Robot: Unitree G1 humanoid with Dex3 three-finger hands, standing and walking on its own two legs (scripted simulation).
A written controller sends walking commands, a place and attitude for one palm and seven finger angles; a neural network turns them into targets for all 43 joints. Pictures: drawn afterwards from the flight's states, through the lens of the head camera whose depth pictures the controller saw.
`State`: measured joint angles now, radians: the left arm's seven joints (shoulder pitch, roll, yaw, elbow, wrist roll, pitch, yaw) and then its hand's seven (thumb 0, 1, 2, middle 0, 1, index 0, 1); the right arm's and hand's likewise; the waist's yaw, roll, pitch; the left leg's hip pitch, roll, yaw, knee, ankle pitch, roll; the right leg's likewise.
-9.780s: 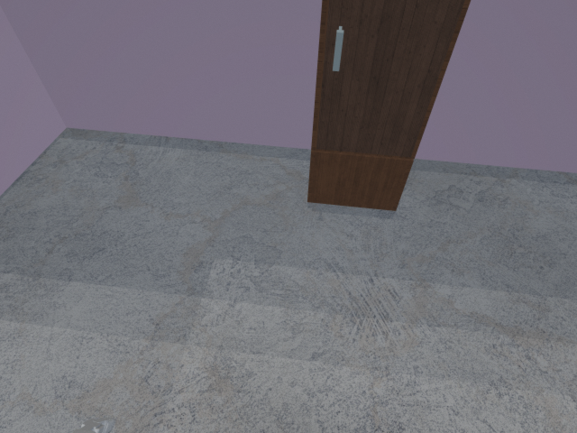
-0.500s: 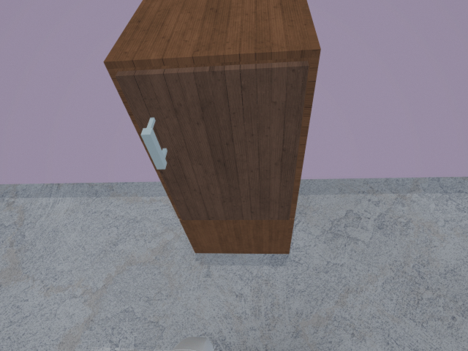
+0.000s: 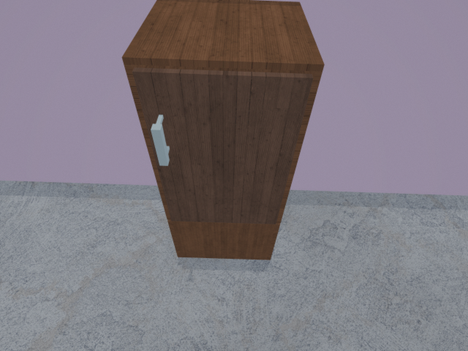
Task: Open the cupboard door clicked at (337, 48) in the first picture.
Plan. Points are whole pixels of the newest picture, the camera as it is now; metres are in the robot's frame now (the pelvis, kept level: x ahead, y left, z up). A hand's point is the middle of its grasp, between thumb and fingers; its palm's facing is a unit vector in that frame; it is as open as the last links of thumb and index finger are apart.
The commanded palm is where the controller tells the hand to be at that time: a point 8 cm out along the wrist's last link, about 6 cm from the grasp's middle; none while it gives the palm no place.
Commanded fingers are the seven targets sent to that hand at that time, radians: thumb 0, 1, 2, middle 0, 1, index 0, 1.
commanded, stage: look again from close up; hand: left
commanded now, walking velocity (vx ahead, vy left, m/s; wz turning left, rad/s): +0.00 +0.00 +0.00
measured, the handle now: (162, 140) +0.59 +0.21 -0.01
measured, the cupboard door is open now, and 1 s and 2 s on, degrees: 0 0 0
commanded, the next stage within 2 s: shuffle to correct the standing spot in 0.56 s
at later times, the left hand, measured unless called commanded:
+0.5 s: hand out of the picture +0.02 +0.16 -0.18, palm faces +0.06 -0.98 -0.19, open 7.3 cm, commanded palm none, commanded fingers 0.00 0.90 0.90 -0.20 -0.30 -0.20 -0.30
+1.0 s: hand out of the picture -0.05 +0.18 -0.18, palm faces +0.04 -0.99 -0.17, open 7.4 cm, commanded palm none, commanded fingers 0.00 0.90 0.90 -0.20 -0.30 -0.20 -0.30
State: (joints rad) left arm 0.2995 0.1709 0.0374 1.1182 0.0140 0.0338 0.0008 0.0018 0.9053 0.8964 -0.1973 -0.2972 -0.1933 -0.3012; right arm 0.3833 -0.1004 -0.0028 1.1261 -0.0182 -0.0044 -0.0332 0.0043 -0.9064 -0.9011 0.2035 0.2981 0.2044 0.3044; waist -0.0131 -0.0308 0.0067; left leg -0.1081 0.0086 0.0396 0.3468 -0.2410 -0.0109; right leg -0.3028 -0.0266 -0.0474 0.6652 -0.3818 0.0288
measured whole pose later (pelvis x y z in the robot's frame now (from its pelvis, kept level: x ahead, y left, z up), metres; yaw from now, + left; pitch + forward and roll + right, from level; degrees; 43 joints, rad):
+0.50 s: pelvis +0.01 -0.01 -0.01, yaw +0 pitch -3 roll -1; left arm 0.32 0.15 0.00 1.06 0.01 -0.01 0.05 0.01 0.92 0.90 -0.20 -0.30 -0.20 -0.30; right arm 0.22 -0.16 -0.01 1.06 -0.01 -0.01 -0.04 0.01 -0.92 -0.90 0.20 0.30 0.20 0.30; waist 0.01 -0.01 -0.01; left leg -0.15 0.01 0.05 0.51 -0.31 0.02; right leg -0.15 0.02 -0.07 0.48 -0.28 -0.04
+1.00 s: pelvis +0.01 +0.02 -0.01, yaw -1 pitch -2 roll +0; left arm 0.44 0.12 0.03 1.09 0.02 0.01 0.02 0.00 0.90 0.90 -0.20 -0.30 -0.19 -0.30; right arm 0.42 -0.15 -0.01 1.14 -0.01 0.01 -0.03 0.00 -0.91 -0.90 0.20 0.30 0.20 0.30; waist 0.00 0.00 0.00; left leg -0.17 -0.02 0.10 0.53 -0.33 0.06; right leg -0.21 -0.01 -0.04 0.55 -0.32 -0.03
